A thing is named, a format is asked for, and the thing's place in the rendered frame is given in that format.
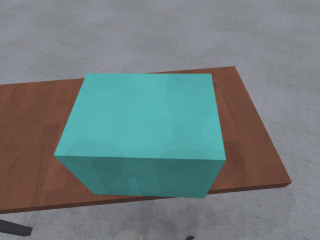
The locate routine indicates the table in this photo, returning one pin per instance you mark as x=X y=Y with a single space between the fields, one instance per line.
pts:
x=33 y=116

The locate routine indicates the robot left thigh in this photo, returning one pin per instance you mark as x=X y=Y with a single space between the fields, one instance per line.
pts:
x=128 y=235

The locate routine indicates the carton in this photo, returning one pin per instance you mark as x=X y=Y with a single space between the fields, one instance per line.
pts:
x=144 y=134

